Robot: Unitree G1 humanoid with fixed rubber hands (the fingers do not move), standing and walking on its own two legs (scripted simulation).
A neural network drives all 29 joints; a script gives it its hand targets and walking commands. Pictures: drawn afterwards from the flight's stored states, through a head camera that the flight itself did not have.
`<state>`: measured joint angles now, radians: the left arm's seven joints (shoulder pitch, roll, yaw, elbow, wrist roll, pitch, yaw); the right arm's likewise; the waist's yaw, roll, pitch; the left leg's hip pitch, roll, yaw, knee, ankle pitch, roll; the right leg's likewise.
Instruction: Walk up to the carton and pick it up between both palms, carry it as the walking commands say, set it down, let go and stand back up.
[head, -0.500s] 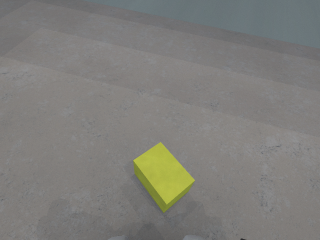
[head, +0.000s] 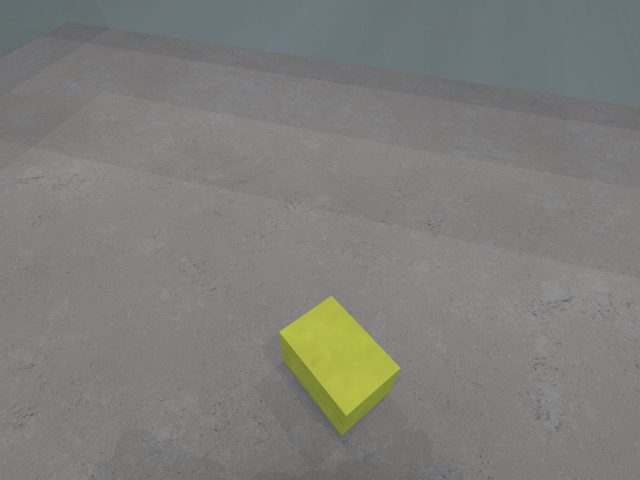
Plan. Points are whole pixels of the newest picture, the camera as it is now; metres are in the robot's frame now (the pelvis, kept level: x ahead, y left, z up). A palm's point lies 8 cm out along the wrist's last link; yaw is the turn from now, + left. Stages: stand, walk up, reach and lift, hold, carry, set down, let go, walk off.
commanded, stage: walk up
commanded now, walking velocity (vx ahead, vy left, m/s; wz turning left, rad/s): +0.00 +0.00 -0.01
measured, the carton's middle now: (336, 363) +0.53 -0.07 -0.68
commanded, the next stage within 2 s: none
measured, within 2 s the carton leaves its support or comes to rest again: neither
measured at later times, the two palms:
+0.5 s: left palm out of the picture +0.02 +0.20 -0.17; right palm out of the picture +0.02 -0.26 -0.16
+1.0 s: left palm out of the picture +0.00 +0.14 -0.17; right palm (559, 477) +0.14 -0.33 -0.14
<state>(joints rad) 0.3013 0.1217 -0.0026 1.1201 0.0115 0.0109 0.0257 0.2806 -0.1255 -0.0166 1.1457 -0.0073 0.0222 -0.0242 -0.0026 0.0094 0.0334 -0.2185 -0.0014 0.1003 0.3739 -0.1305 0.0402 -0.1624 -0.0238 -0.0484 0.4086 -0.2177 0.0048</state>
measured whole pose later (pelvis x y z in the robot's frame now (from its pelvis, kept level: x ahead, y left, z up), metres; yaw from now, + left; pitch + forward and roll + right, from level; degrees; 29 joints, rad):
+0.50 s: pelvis +0.00 -0.03 -0.02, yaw +5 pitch +0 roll +0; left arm 0.25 0.19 0.05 0.98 0.02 0.05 0.03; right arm 0.26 -0.14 -0.05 1.06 -0.06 0.04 -0.04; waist -0.03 -0.05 0.06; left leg -0.39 0.02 0.03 0.64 -0.25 0.00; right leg -0.31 -0.03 -0.12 0.73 -0.41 -0.02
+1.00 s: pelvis +0.05 -0.10 -0.02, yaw +12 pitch +1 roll +0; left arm 0.31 0.21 0.06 0.96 0.02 0.07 0.01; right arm 0.25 -0.17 -0.06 0.95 -0.03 0.02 -0.07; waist 0.02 -0.07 0.05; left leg -0.31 0.04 0.07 0.67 -0.37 0.01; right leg -0.39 0.00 -0.08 1.07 -0.55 0.02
